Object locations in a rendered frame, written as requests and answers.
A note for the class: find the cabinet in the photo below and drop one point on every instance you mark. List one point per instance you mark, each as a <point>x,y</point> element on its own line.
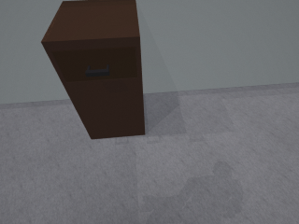
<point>108,108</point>

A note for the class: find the drawer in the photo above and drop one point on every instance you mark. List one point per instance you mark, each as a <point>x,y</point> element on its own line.
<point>74,63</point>

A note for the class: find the handle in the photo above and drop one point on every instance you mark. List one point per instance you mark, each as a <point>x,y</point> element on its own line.
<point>97,72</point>

